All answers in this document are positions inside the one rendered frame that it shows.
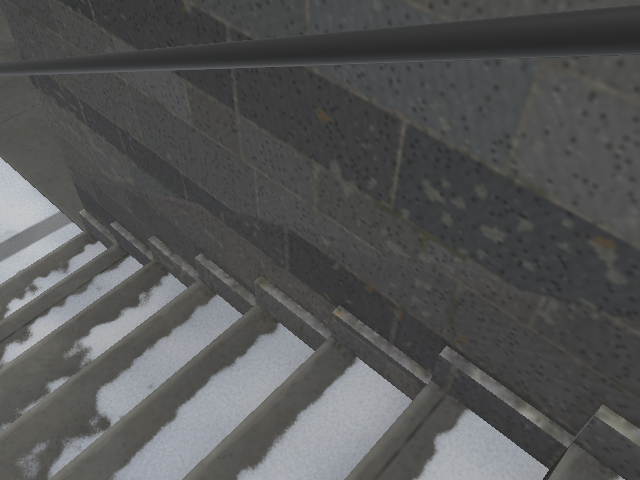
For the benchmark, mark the stairs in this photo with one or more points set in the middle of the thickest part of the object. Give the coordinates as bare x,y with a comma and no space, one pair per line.
111,370

